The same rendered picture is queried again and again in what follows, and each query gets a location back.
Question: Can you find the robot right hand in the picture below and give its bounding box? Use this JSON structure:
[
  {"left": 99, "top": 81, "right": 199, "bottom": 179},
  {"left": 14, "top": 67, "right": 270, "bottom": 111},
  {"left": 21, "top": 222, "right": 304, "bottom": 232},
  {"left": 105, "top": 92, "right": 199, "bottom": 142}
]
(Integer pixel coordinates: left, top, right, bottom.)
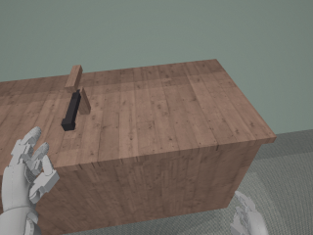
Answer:
[{"left": 230, "top": 190, "right": 269, "bottom": 235}]

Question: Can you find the counter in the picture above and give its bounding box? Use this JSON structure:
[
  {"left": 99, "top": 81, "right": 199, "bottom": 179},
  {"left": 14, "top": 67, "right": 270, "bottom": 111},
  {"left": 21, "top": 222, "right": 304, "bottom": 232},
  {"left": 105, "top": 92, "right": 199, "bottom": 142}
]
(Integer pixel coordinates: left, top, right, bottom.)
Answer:
[{"left": 0, "top": 59, "right": 277, "bottom": 235}]

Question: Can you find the robot left hand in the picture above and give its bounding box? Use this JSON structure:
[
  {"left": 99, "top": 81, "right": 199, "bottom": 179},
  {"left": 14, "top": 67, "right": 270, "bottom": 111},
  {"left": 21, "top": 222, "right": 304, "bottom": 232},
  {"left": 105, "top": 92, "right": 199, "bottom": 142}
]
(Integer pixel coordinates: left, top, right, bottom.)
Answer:
[{"left": 1, "top": 126, "right": 60, "bottom": 212}]

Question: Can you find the tap lever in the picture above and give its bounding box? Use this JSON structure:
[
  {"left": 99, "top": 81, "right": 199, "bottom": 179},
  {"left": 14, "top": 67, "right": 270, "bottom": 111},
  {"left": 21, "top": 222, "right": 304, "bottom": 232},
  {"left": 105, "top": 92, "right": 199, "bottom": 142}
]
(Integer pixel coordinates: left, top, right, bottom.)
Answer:
[{"left": 61, "top": 89, "right": 81, "bottom": 131}]

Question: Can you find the left robot forearm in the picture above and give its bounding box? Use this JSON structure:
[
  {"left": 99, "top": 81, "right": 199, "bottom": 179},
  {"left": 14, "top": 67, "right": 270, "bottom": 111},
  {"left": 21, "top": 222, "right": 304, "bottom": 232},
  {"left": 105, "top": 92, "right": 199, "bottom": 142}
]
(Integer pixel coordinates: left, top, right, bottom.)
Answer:
[{"left": 0, "top": 206, "right": 42, "bottom": 235}]

